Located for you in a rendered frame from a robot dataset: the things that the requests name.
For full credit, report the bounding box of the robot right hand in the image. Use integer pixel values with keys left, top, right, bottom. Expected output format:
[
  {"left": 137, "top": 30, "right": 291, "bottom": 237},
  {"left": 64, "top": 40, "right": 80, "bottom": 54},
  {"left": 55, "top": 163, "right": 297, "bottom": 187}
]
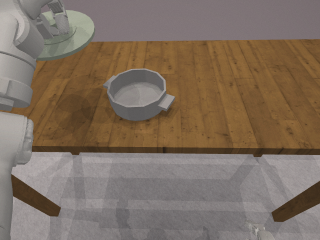
[{"left": 244, "top": 219, "right": 275, "bottom": 240}]

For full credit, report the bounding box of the lid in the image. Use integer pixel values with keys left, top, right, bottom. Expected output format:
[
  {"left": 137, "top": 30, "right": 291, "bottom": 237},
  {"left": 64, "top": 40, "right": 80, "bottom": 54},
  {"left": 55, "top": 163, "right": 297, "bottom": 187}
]
[{"left": 36, "top": 10, "right": 96, "bottom": 61}]

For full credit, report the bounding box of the knob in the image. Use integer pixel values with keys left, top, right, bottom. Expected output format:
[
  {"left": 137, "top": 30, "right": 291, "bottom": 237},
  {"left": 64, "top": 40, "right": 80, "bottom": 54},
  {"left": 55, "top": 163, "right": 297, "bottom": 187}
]
[{"left": 45, "top": 15, "right": 58, "bottom": 29}]

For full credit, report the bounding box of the pot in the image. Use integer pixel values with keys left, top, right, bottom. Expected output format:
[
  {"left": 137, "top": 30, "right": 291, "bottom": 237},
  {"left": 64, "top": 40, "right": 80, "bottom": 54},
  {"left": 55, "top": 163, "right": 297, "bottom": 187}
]
[{"left": 103, "top": 68, "right": 175, "bottom": 121}]

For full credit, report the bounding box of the robot left hand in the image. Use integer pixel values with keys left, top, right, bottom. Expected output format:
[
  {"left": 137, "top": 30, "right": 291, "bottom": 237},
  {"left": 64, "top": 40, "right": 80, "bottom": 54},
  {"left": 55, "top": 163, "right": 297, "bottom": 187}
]
[{"left": 36, "top": 0, "right": 70, "bottom": 39}]

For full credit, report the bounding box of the table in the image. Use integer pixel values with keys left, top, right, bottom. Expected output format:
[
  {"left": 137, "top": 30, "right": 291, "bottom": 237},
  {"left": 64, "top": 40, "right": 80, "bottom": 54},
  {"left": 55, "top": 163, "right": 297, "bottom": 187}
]
[{"left": 0, "top": 39, "right": 320, "bottom": 222}]

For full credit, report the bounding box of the robot left upper arm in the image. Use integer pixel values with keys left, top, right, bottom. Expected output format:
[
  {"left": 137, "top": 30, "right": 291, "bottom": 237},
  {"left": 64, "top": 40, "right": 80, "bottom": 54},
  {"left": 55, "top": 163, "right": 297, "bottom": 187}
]
[{"left": 0, "top": 111, "right": 34, "bottom": 240}]

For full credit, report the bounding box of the robot left forearm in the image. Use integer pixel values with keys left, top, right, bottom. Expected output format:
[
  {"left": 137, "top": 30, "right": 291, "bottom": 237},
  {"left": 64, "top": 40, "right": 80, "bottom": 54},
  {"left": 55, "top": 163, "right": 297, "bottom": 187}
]
[{"left": 0, "top": 0, "right": 45, "bottom": 111}]

